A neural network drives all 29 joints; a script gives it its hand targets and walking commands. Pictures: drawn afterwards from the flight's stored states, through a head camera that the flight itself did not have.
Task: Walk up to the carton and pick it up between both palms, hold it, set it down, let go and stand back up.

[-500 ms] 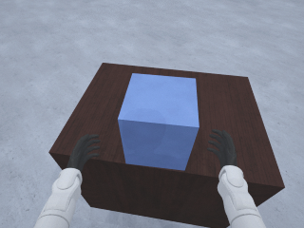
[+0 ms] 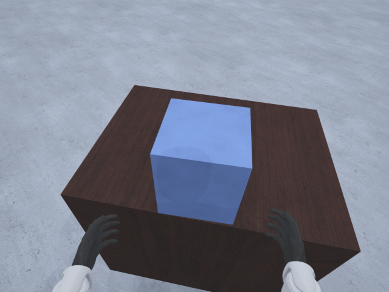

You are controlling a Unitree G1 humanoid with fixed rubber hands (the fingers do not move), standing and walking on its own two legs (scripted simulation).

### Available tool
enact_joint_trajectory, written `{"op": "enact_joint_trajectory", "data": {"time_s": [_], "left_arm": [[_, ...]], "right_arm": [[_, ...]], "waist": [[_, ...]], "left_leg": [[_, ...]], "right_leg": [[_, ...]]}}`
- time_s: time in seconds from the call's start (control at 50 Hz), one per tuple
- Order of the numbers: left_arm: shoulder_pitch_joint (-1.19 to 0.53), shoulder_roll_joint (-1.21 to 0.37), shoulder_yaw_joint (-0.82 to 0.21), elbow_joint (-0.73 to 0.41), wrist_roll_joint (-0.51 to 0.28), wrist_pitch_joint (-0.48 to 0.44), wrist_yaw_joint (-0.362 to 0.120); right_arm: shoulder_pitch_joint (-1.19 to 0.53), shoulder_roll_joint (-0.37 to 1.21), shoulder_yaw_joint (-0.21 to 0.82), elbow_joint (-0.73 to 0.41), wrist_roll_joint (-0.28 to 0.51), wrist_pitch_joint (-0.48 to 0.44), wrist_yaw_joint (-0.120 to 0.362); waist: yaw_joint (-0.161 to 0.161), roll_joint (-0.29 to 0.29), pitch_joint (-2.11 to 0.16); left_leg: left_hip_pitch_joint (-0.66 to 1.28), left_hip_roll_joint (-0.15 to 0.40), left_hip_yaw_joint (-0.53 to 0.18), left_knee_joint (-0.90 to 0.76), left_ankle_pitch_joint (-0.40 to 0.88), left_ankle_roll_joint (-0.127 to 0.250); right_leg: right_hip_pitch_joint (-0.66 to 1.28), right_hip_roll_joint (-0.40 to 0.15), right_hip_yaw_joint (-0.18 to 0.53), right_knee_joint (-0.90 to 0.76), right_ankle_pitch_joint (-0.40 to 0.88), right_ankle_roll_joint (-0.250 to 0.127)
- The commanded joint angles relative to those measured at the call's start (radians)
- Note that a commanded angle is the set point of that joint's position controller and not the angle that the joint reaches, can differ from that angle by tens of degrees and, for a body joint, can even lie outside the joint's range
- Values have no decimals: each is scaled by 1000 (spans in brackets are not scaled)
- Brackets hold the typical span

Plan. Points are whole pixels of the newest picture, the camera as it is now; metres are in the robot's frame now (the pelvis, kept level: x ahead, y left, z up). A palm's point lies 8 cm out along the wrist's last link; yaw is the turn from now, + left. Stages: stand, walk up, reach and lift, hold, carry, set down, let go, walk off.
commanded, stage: set down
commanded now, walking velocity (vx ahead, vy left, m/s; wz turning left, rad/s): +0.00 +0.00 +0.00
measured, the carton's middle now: (202, 162) +0.44 -0.02 +0.00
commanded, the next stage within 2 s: let go in 1.32 s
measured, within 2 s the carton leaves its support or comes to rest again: neither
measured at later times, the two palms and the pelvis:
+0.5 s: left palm (85, 274) +0.20 +0.22 -0.05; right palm (295, 276) +0.18 -0.20 -0.05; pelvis +0.01 +0.01 +0.00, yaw -2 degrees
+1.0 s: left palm (84, 287) +0.18 +0.22 -0.07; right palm (300, 285) +0.17 -0.21 -0.07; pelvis +0.02 +0.00 +0.00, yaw -2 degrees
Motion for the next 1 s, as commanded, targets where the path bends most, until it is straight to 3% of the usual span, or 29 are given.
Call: {"op": "enact_joint_trajectory", "data": {"time_s": [0.0, 0.06, 0.08, 0.14, 0.22, 0.24, 0.26, 0.32, 0.36, 0.38, 0.44, 0.46, 0.48, 0.52, 0.54, 0.56, 0.58, 0.64, 0.66, 0.68, 0.76, 0.86, 0.88, 0.9, 0.92, 0.96, 0.98], "left_arm": [[-257, 127, 9, -236, -27, -46, 27], [-225, 151, 8, -228, -37, -38, 21], [-216, 142, 5, -208, -34, -27, 23], [-126, 123, 7, -211, 1, -14, 20], [-58, 109, 23, -194, 11, 13, 12], [-49, 99, 35, -172, 11, 28, 8], [-56, 103, 47, -133, 25, 43, 1], [-39, 103, 43, -143, 35, 68, 5], [-27, 77, 41, -211, 27, 73, 15], [-16, 65, 44, -156, 51, 96, 13], [-12, 103, 58, -251, 75, 100, 32], [-7, 102, 56, -274, 73, 101, 39], [-17, 72, 40, -290, 58, 107, 45], [5, 87, 54, -257, 85, 119, 57], [7, 77, 55, -299, 72, 122, 59], [29, 72, 51, -239, 106, 154, 58], [34, 63, 58, -264, 107, 165, 51], [58, 67, 50, -283, 116, 171, 50], [68, 71, 56, -274, 120, 179, 45], [65, 75, 72, -273, 124, 182, 44], [109, 58, 72, -247, 163, 236, 42], [105, 49, 87, -228, 158, 261, 37], [95, 59, 87, -223, 167, 271, 36], [72, 41, 80, -253, 140, 269, 38], [76, 49, 78, -219, 149, 279, 44], [79, 37, 78, -247, 150, 288, 51], [92, 34, 81, -211, 165, 300, 51]], "right_arm": [[-193, -75, -48, -169, -12, -48, 10], [-154, -60, -36, -180, -17, -33, 5], [-168, -79, -35, -141, -10, -31, 9], [-105, -97, -41, -104, -9, -52, 19], [-59, -95, -10, -101, -11, -48, 23], [-63, -98, -13, -95, -19, -43, 22], [-82, -98, -8, -93, -34, -37, 23], [-74, -124, -16, -86, -33, -33, 34], [-59, -100, -17, -142, -25, -44, 37], [-53, -110, 3, -92, -42, -32, 44], [-17, -142, -37, -104, -48, -25, 57], [-20, -135, -35, -132, -42, -28, 60], [-49, -117, -31, -158, -44, -25, 58], [-23, -124, -32, -103, -59, -19, 71], [-22, -114, -41, -139, -58, -20, 69], [-2, -132, -40, -57, -66, 3, 75], [8, -119, -30, -79, -59, 8, 75], [43, -150, -53, -45, -79, 2, 87], [35, -146, -60, -49, -76, 1, 86], [29, -153, -51, -46, -77, 1, 86], [55, -167, -47, 47, -74, 14, 103], [26, -173, -53, 22, -96, 8, 106], [28, -177, -57, 32, -113, 12, 106], [6, -164, -41, -23, -100, 8, 106], [7, -173, -46, 7, -113, 16, 110], [3, -165, -43, 1, -115, 15, 119], [14, -183, -49, 27, -132, 24, 120]], "waist": [[-25, 137, -174], [-37, 97, -191], [-23, 129, -175], [-14, 109, -185], [1, 45, -122], [-10, 23, -91], [7, 11, -92], [9, 31, -56], [30, 37, -63], [35, 41, -41], [18, 71, -84], [29, 76, -79], [22, 60, -68], [17, 78, -95], [20, 74, -98], [19, 91, -57], [31, 83, -46], [9, 94, -102], [5, 72, -102], [16, 72, -90], [13, 101, -75], [21, 28, -53], [6, 36, -50], [30, 21, -53], [17, 31, -41], [35, 37, -53], [25, 26, -40]], "left_leg": [[-159, 6, 2, -89, 124, -4], [-174, 0, 0, -85, 90, 1], [-172, 4, 1, -95, 102, -3], [-81, 10, 0, -85, 211, -16], [-97, 6, 10, -115, 170, 1], [-81, 9, 5, -125, 173, 3], [-75, 5, 10, -121, 168, 6], [-51, 5, 15, -133, 197, 4], [-45, 9, 21, -139, 213, -1], [-36, 10, 24, -144, 210, 1], [-6, 5, 34, -144, 222, -6], [-8, 7, 36, -145, 230, -8], [-13, 8, 35, -142, 233, -8], [-16, 7, 34, -134, 243, -5], [-21, 8, 37, -138, 219, -5], [3, 11, 36, -149, 213, -4], [-16, 7, 48, -147, 227, -2], [22, 6, 38, -133, 300, -20], [39, 2, 40, -120, 315, -18], [28, -1, 44, -124, 310, -17], [74, 10, 41, -124, 376, -30], [35, 4, 47, -137, 314, -20], [32, 1, 54, -145, 304, -15], [11, -1, 55, -146, 283, -11], [12, -3, 56, -154, 253, -14], [23, -2, 67, -151, 258, -10], [18, -3, 64, -152, 259, -12]], "right_leg": [[150, -63, 113, -36, 114, -12], [164, -74, 116, -31, 129, 1], [157, -74, 114, -29, 114, -2], [132, -51, 82, -45, 142, -7], [185, -57, 94, -62, 131, 9], [162, -53, 89, -79, 133, 6], [151, -55, 89, -87, 120, 12], [129, -46, 83, -102, 109, 4], [157, -44, 87, -95, 119, 2], [150, -45, 90, -103, 122, -2], [155, -47, 86, -109, 126, 0], [154, -46, 87, -108, 132, 1], [165, -44, 87, -109, 138, -1], [139, -46, 89, -97, 159, -2], [141, -51, 88, -98, 139, 1], [122, -46, 84, -106, 125, -6], [142, -50, 90, -117, 143, 3], [136, -41, 77, -108, 190, 0], [128, -45, 81, -113, 216, 5], [136, -44, 77, -115, 215, 7], [111, -29, 60, -127, 208, -2], [121, -37, 54, -128, 225, 13], [123, -40, 61, -137, 219, 14], [128, -41, 69, -139, 206, 19], [117, -35, 63, -134, 179, 19], [127, -43, 64, -128, 176, 19], [123, -44, 69, -136, 194, 20]]}}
